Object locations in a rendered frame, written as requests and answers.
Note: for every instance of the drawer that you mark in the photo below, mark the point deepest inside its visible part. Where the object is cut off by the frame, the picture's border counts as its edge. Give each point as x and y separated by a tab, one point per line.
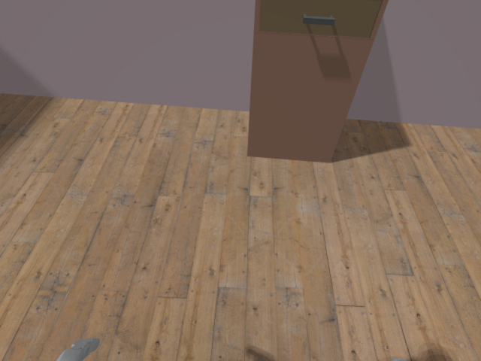
352	17

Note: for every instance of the cabinet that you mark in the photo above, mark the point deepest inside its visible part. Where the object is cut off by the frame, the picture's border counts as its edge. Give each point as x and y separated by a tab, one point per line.
302	87

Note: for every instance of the left robot hand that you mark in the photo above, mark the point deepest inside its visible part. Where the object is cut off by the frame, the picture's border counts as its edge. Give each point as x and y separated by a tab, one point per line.
79	350

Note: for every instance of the handle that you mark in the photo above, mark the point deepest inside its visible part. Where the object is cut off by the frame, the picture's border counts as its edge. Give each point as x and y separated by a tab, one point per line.
318	20

